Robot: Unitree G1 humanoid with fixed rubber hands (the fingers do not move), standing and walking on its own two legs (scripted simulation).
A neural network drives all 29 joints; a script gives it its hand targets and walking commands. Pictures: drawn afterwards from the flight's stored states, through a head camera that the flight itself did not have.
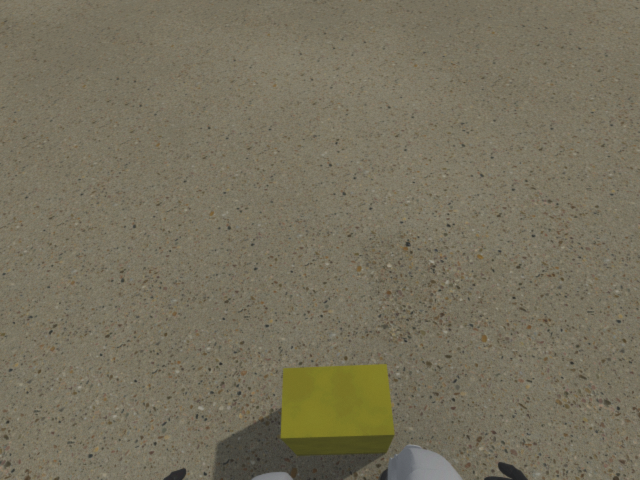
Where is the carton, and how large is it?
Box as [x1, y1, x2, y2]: [281, 364, 394, 455]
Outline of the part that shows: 386,364 283,368 281,438 297,455 386,452 394,434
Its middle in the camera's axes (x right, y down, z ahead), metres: +0.04 +0.43 +1.00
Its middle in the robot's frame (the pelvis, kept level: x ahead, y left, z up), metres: +0.32 +0.02 -0.60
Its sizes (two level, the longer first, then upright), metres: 0.246 0.152 0.293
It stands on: the floor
